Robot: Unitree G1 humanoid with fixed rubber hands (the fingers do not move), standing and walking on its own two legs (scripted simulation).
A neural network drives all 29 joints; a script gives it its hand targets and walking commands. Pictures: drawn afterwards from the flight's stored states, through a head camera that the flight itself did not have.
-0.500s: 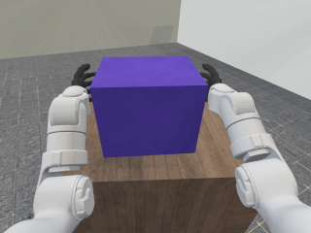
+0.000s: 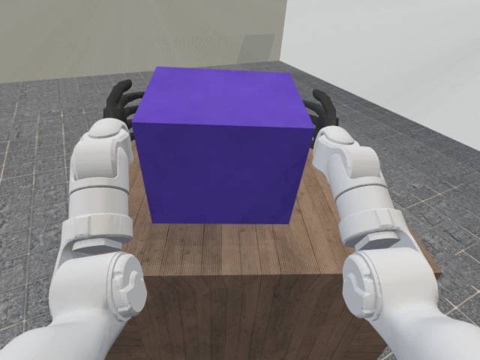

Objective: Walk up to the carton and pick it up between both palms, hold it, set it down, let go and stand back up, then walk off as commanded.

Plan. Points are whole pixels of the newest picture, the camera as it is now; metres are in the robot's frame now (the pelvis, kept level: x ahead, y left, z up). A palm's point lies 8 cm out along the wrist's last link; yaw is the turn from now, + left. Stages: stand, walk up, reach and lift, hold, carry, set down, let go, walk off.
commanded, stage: set down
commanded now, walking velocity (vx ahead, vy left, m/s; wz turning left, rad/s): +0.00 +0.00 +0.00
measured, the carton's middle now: (223, 145) +0.42 +0.02 +0.23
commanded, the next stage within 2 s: none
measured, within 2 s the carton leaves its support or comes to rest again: neither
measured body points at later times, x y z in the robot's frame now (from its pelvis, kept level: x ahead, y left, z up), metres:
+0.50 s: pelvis +0.00 +0.01 +0.00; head -0.02 +0.05 +0.45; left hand +0.43 +0.18 +0.20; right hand +0.40 -0.15 +0.17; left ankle +0.03 +0.09 -0.75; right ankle -0.01 -0.10 -0.75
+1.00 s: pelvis +0.02 +0.03 +0.00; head +0.00 +0.07 +0.45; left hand +0.47 +0.18 +0.18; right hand +0.41 -0.15 +0.16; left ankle +0.03 +0.09 -0.75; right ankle -0.01 -0.10 -0.75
